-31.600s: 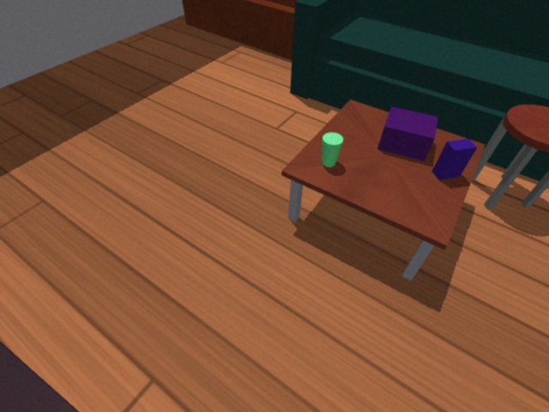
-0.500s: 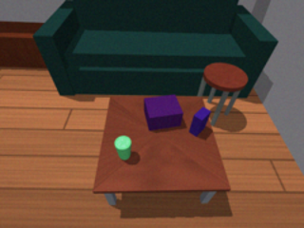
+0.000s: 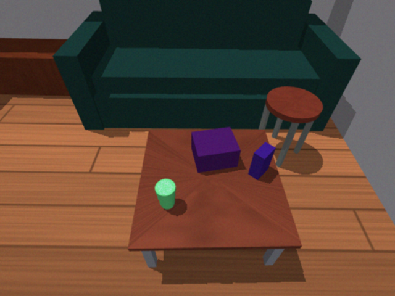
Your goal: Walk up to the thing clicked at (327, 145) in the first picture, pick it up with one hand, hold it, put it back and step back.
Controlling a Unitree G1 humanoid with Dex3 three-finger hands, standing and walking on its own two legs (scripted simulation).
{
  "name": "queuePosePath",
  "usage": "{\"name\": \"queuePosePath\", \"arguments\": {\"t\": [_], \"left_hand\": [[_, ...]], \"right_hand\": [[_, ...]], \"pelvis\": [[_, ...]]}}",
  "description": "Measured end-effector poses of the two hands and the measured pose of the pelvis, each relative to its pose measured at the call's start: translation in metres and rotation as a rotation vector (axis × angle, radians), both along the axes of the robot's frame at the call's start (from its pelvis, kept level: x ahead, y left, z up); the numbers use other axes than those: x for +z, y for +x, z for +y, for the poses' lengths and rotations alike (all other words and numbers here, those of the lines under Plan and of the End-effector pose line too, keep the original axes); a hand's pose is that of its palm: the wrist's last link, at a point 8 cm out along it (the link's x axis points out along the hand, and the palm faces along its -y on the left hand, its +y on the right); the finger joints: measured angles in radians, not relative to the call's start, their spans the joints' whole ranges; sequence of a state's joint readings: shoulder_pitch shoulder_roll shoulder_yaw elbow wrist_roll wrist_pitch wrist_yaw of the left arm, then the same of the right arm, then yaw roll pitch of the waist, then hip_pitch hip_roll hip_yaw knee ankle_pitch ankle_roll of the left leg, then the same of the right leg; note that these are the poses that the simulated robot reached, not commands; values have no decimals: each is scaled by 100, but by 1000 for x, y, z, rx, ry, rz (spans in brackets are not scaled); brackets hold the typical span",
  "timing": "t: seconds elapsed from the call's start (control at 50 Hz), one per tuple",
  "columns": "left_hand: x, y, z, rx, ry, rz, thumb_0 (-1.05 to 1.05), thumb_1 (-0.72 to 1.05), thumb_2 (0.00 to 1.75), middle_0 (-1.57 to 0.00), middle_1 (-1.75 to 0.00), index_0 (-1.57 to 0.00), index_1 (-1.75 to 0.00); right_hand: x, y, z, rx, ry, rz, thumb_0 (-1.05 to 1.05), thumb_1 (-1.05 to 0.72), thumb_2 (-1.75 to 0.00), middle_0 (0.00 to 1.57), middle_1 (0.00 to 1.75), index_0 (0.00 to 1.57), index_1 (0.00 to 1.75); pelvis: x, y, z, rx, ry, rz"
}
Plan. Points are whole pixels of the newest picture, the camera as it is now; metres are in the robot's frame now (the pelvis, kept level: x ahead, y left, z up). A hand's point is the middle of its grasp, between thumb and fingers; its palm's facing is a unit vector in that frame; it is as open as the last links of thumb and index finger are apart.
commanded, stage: stand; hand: left
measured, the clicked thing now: (166, 195) +0.59 +0.15 -0.39
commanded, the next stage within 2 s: step back in 1.40 s
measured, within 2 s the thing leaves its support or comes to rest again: neither
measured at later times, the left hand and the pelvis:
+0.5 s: hand out of the picture +0.08 +0.24 -0.16, palm faces -0.04 -0.94 -0.34, open 7.4 cm; pelvis +0.02 -0.01 +0.00, yaw -1 degrees
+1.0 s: hand out of the picture +0.12 +0.24 -0.15, palm faces -0.03 -0.94 -0.35, open 7.4 cm; pelvis +0.04 -0.01 +0.00, yaw -1 degrees
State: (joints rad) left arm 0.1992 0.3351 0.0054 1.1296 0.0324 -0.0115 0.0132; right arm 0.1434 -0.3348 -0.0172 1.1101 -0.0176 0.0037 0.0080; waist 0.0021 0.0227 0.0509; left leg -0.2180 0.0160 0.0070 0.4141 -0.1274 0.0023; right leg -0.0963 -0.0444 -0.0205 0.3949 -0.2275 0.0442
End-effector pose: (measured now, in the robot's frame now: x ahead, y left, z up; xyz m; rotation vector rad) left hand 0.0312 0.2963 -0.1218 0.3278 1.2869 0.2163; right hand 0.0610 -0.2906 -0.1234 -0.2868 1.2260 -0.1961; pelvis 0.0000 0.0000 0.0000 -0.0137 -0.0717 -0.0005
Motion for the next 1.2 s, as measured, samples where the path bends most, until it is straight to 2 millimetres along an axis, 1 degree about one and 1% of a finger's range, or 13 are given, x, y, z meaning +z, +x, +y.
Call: {"name": "queuePosePath", "arguments": {"t": [0.12, 0.22, 0.34, 0.62, 0.8, 1.02, 1.2], "left_hand": [[0, -5, -2, 7, -2, 28, 1, 91, 90, -21, -30, -20, -30], [0, 0, -5, 6, -6, 34, 1, 91, 90, -21, -30, -20, -30], [0, 15, -9, -5, -12, 22, 1, 91, 90, -21, -30, -20, -30], [3, 59, -13, -26, -17, -30, 1, 91, 90, -21, -30, -20, -30], [5, 77, -13, -32, -15, -42, 1, 91, 90, -21, -30, -20, -30], [7, 84, -13, -31, -11, -53, 1, 91, 90, -21, -30, -20, -30], [6, 78, -14, -28, -13, -43, 1, 91, 90, -21, -30, -20, -30]], "right_hand": [[0, -8, -7, -12, -8, 30, 0, -90, -90, 20, 30, 20, 30], [0, -8, -8, -17, -6, 40, 0, -90, -90, 20, 30, 20, 30], [-1, -3, -8, -20, -2, 39, 0, -90, -90, 20, 30, 20, 30], [2, 18, -10, -23, -5, 27, 0, -90, -90, 20, 30, 20, 30], [4, 31, -12, -23, -13, 21, 0, -90, -90, 20, 30, 20, 30], [6, 42, -14, -19, -14, -2, 0, -90, -90, 20, 30, 20, 30], [6, 40, -15, -22, -11, 3, 0, -90, -90, 20, 30, 20, 30]], "pelvis": [[1, 1, -2, -1, 0, 7], [1, 4, -4, -3, 2, 9], [2, 10, -5, -6, 4, 14], [4, 26, -7, -14, 9, 23], [5, 36, -7, -19, 12, 30], [5, 39, -9, -21, 13, 27], [5, 38, -10, -20, 13, 27]]}}
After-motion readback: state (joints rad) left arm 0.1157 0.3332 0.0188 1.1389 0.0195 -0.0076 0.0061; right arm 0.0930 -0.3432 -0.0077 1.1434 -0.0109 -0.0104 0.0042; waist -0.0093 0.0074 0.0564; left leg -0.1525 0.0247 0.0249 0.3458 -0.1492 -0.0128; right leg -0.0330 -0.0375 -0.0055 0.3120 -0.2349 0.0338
